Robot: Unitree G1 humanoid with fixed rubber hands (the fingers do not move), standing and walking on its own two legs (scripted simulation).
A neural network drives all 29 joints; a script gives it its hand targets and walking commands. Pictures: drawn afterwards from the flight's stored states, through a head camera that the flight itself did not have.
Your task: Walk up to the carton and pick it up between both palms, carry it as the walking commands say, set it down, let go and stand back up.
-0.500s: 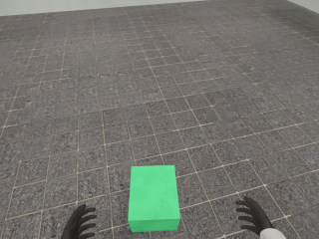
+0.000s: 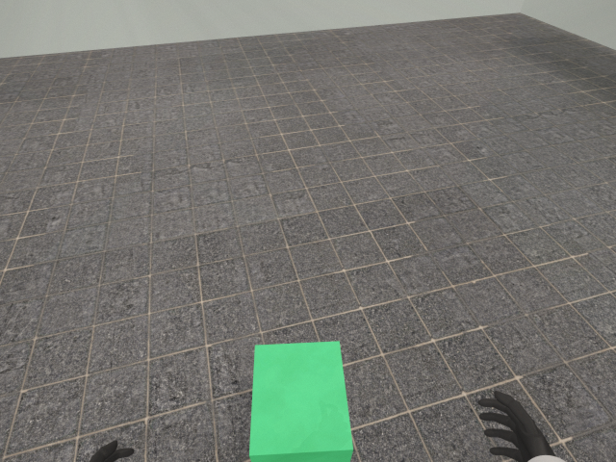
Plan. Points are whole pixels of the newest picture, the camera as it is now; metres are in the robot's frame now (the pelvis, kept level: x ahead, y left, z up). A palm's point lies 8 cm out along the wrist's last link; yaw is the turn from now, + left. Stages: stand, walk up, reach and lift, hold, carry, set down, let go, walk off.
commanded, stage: stand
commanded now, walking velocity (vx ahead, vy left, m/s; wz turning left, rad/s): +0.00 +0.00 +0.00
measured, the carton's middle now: (299, 407) +0.45 +0.05 -0.66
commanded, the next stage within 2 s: none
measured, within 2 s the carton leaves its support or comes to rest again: neither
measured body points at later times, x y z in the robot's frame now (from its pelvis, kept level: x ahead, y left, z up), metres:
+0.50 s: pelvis +0.01 +0.00 +0.00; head -0.01 +0.01 +0.45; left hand +0.15 +0.30 -0.08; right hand +0.17 -0.28 -0.08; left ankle +0.01 +0.12 -0.73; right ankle -0.04 -0.14 -0.73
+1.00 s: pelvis +0.00 +0.00 +0.00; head -0.02 +0.01 +0.45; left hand +0.12 +0.30 -0.09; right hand +0.15 -0.28 -0.09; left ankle +0.01 +0.12 -0.73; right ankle -0.04 -0.14 -0.73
